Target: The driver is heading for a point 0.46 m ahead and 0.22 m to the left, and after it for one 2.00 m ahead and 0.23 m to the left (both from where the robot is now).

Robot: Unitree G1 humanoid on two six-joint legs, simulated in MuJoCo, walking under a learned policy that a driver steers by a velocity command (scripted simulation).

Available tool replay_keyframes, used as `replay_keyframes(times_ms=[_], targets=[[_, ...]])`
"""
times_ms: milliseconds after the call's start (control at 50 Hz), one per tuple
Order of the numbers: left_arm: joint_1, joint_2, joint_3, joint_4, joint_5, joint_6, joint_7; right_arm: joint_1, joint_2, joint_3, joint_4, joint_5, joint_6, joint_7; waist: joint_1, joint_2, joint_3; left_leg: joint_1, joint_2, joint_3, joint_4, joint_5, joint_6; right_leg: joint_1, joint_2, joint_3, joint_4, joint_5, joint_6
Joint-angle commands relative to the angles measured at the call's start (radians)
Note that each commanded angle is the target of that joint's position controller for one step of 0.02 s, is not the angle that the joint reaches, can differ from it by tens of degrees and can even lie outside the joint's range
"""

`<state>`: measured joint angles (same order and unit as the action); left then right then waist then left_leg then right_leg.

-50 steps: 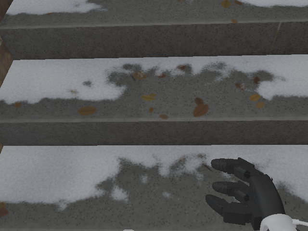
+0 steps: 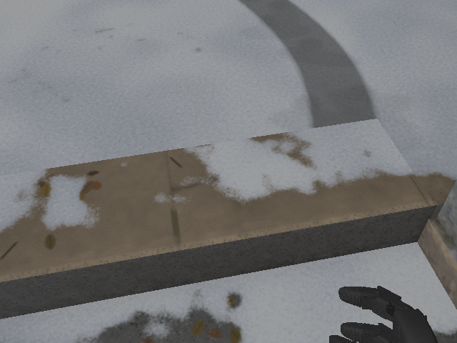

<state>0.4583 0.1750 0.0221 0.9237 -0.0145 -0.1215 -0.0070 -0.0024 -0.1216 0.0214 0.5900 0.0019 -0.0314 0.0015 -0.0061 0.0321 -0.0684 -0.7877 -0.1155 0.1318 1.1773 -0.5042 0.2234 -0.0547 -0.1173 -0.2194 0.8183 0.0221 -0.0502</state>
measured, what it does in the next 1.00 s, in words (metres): climbs, turning left: right foot 0.15 m higher, then left foot 0.15 m higher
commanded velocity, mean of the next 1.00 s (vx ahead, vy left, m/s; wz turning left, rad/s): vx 0.62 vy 0.00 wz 0.38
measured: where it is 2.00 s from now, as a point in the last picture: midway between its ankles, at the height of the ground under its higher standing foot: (180, 178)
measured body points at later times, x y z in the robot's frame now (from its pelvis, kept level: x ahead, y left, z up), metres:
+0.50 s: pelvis +0.44 +0.01 +0.23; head +0.44 +0.01 +0.68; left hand +0.40 +0.30 +0.12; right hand +0.76 -0.12 +0.18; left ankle +0.35 +0.08 -0.22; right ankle +0.48 -0.10 -0.46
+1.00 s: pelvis +0.72 +0.15 +0.43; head +0.76 +0.17 +0.87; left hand +0.78 +0.47 +0.33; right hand +0.90 -0.07 +0.31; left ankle +0.71 +0.26 -0.31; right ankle +0.75 +0.06 -0.21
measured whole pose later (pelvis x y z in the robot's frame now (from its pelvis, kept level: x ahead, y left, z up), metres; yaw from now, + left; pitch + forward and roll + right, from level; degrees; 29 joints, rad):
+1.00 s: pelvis +0.72 +0.15 +0.43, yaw +20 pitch +3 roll +1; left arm 0.16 0.29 0.09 0.66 0.01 -0.02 0.02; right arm 0.26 -0.24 -0.07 0.78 -0.03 -0.10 -0.04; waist -0.02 -0.03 0.03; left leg -0.30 0.03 0.18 0.46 -0.20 0.05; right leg -0.65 0.00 -0.01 1.26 -0.36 -0.01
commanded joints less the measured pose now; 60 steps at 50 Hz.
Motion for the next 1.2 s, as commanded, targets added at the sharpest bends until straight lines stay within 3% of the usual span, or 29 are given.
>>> replay_keyframes(times_ms=[20,40,60,100,160,220,240,260,280,320,340,360,380,400,460,540,620,660,700,720,740,760,780,820,860,920,1100,1160,1200], targets=[[-0.167,-0.004,0.003,-0.393,0.102,-0.043,-0.044,0.167,-0.363,-0.156,0.042,0.016,0.0,0.024,0.034,0.135,-0.159,0.768,0.136,-0.737,-0.56,0.834,0.131,-0.8,0.169,0.277,1.168,-0.154,0.003],[-0.175,0.01,-0.007,-0.414,0.112,-0.049,-0.046,0.173,-0.31,-0.142,0.045,0.01,0.019,0.0,0.021,0.062,-0.278,0.748,0.207,-1.011,-0.785,0.117,0.187,-0.867,0.166,0.327,1.266,-0.156,0.004],[-0.227,0.027,-0.002,-0.444,0.1,-0.05,-0.039,0.183,-0.241,-0.126,0.06,-0.019,0.011,-0.013,0.026,-0.045,-0.06,0.568,0.228,-1.073,-0.907,-0.162,0.18,-0.968,0.156,0.323,1.323,-0.196,0.022],[-0.382,-0.057,-0.05,-0.532,0.122,-0.019,-0.004,0.291,-0.209,-0.116,0.174,-0.028,-0.024,0.007,0.042,-0.114,0.118,0.429,0.158,-0.88,-0.865,0.039,0.124,-1.152,0.135,0.328,1.463,-0.318,-0.005],[-0.533,-0.077,-0.082,-0.609,0.09,0.031,0.05,0.343,-0.189,-0.091,0.235,-0.031,-0.072,0.017,0.057,-0.113,0.246,0.273,0.124,-0.63,-0.902,0.238,0.037,-1.213,0.066,0.255,1.319,-0.533,-0.003],[-0.764,-0.123,-0.112,-0.724,0.122,0.041,0.049,0.483,-0.217,-0.098,0.285,-0.028,-0.103,-0.004,-0.015,-0.036,0.18,0.373,0.132,-0.597,-1.008,0.322,0.051,-1.243,0.039,0.259,1.148,-0.68,-0.03],[-0.711,-0.066,-0.106,-0.731,0.11,0.046,0.04,0.408,-0.231,-0.109,0.25,-0.009,-0.083,-0.021,0.014,-0.074,0.118,0.249,0.121,-0.51,-1.168,0.521,0.061,-0.855,0.028,0.188,0.736,-0.591,-0.026],[-0.578,-0.048,-0.09,-0.645,0.092,0.043,0.034,0.311,-0.233,-0.109,0.193,0.021,-0.069,-0.029,0.07,-0.173,0.0,0.055,0.052,-0.402,-1.113,1.072,0.047,-0.327,0.122,0.062,0.507,-0.449,-0.008],[-0.426,-0.019,-0.062,-0.599,0.038,0.042,0.046,0.346,-0.31,-0.133,0.181,0.042,-0.082,-0.033,0.126,-0.094,-0.153,0.025,0.098,-0.474,-0.966,1.514,0.05,0.027,0.184,0.053,0.504,-0.339,0.01],[-0.018,0.138,0.024,-0.482,0.027,0.062,0.084,0.163,-0.45,-0.199,0.12,0.016,-0.125,0.005,0.397,0.041,-0.424,0.398,0.126,-0.503,-0.387,1.989,-0.024,0.124,0.16,0.181,0.19,-0.406,0.002],[0.061,0.228,0.056,-0.397,0.048,0.041,0.084,0.049,-0.331,-0.185,0.066,-0.03,-0.163,0.038,0.393,-0.163,-0.405,0.314,-0.018,-0.397,0.09,1.205,-0.09,0.197,0.08,0.307,-0.003,-0.389,-0.05],[-0.039,0.274,0.068,-0.374,0.066,0.039,0.08,0.071,-0.111,-0.128,-0.001,-0.045,-0.159,0.053,0.228,-0.465,-0.376,0.037,-0.14,-0.343,0.523,0.323,-0.132,0.194,-0.2,0.871,-0.316,-0.006,-0.17],[-0.222,0.221,0.073,-0.399,0.063,0.027,0.059,0.225,-0.126,-0.129,-0.026,-0.058,-0.127,0.035,0.077,-0.32,-0.376,-0.069,-0.052,-0.343,0.775,0.305,-0.125,0.11,-0.32,1.117,-0.393,-0.347,-0.231],[-0.284,0.073,0.042,-0.332,0.044,0.015,0.042,0.169,-0.108,-0.116,-0.038,-0.084,-0.096,0.044,0.026,-0.168,-0.286,-0.154,0.024,-0.289,0.816,0.379,-0.089,0.052,-0.255,1.066,-0.43,-0.913,-0.227],[-0.162,-0.036,0.016,-0.141,0.037,0.001,0.037,0.111,-0.002,-0.06,-0.08,-0.079,0.003,0.029,-0.025,-0.006,0.062,-0.404,0.058,-0.257,1.039,0.256,-0.08,-0.13,-0.193,0.58,-0.405,-0.424,-0.114],[-0.066,0.037,0.013,-0.029,0.063,-0.041,0.035,-0.064,0.03,-0.033,-0.162,-0.045,0.038,-0.004,-0.042,-0.069,0.239,-0.533,0.015,-0.242,0.983,-0.019,-0.114,-0.22,-0.214,0.26,-0.593,0.209,-0.059],[-0.012,0.119,0.016,0.034,0.021,-0.026,0.03,-0.147,0.006,0.007,-0.208,-0.043,0.023,-0.003,-0.07,-0.037,0.213,-0.344,0.024,-0.027,0.49,-0.046,-0.099,-0.239,-0.05,0.034,-0.752,0.551,-0.074],[-0.011,0.179,0.018,-0.023,-0.03,-0.013,0.044,-0.024,-0.007,0.006,-0.142,-0.006,0.031,0.021,-0.083,-0.031,-0.088,0.381,-0.005,0.12,0.17,0.29,-0.09,-0.323,-0.032,0.063,-0.731,1.107,-0.113],[-0.044,0.363,0.073,-0.056,-0.039,-0.039,0.029,0.221,-0.063,-0.027,-0.074,0.007,0.048,0.004,-0.207,-0.276,-0.23,0.503,-0.007,-0.001,-0.049,0.251,-0.091,-0.04,-0.109,0.134,-0.408,1.542,-0.084],[-0.082,0.362,0.086,-0.076,-0.06,-0.037,0.016,0.286,-0.088,-0.037,-0.034,-0.01,0.044,0.012,-0.243,-0.28,-0.264,0.601,-0.011,-0.041,-0.331,0.324,-0.102,0.026,-0.079,0.156,-0.216,1.393,-0.05],[-0.032,0.251,0.077,-0.097,-0.039,-0.035,0.014,0.212,-0.178,-0.075,-0.015,-0.072,0.007,0.021,-0.18,-0.186,-0.23,0.771,0.12,-0.308,-0.505,0.571,-0.058,-0.181,0.007,0.209,0.092,0.439,0.009],[0.095,0.12,0.049,-0.151,-0.03,-0.019,0.004,0.196,-0.302,-0.102,-0.038,-0.067,-0.012,0.015,-0.083,0.169,-0.406,0.929,0.557,-0.754,-0.503,1.602,0.15,-0.408,0.206,0.217,0.712,-0.421,0.063],[0.117,0.176,0.079,-0.158,-0.019,-0.013,-0.002,0.272,-0.259,-0.104,-0.015,-0.029,-0.006,0.01,-0.097,-0.036,-0.514,0.875,0.559,-0.724,-0.562,1.723,0.16,-0.416,0.195,0.403,0.886,-0.38,0.039],[0.007,0.096,0.064,-0.214,0.012,0.02,0.021,0.174,-0.14,-0.085,0.052,-0.008,-0.026,0.007,-0.015,-0.107,-0.214,0.67,0.482,-0.586,-0.605,1.119,0.099,-0.571,0.093,0.326,0.865,-0.355,0.025],[-0.062,0.106,0.069,-0.243,0.037,0.061,0.052,0.171,-0.09,-0.076,0.094,-0.019,-0.048,-0.018,-0.004,0.016,-0.038,0.624,0.39,-0.462,-0.659,0.973,0.055,-0.666,0.08,0.317,0.845,-0.4,0.037],[-0.099,0.087,0.058,-0.273,0.011,0.098,0.037,0.233,-0.079,-0.072,0.135,-0.022,-0.079,-0.037,0.045,-0.03,-0.029,0.655,0.412,-0.332,-0.793,0.928,0.02,-0.655,0.068,0.336,0.577,-0.457,0.026],[-0.244,0.124,0.06,-0.319,0.036,0.157,-0.052,0.229,-0.244,-0.108,0.106,-0.021,-0.082,-0.032,0.02,0.146,0.023,0.546,0.394,0.066,-0.831,0.756,-0.098,-0.325,0.074,0.141,-0.059,-0.181,0.003],[-0.226,0.168,0.081,-0.339,0.058,0.147,-0.04,0.234,-0.272,-0.122,0.092,-0.012,-0.052,-0.03,0.039,0.093,0.024,0.554,0.408,0.108,-0.654,0.664,-0.145,-0.247,0.106,0.114,-0.186,-0.234,-0.024],[-0.091,0.254,0.111,-0.316,0.067,0.117,-0.01,0.306,-0.264,-0.126,0.08,-0.022,-0.019,-0.025,0.082,-0.12,-0.002,0.432,0.323,0.144,-0.295,0.425,-0.227,-0.083,0.067,0.291,-0.324,0.053,-0.066]])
